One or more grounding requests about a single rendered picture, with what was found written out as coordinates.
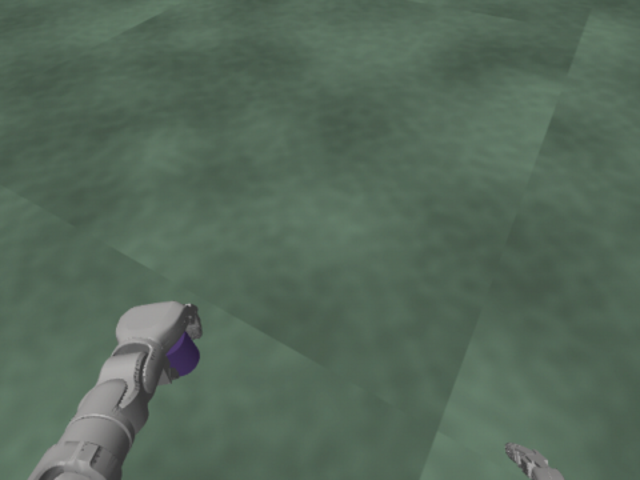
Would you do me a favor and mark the left robot hand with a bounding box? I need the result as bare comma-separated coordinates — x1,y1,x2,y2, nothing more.
115,301,202,386

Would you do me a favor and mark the left robot arm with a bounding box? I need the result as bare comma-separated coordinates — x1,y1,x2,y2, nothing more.
27,337,166,480

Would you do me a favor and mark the right robot hand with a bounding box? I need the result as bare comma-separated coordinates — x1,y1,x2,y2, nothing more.
505,442,565,480

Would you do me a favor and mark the tin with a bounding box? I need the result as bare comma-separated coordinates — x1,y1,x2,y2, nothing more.
166,331,200,377

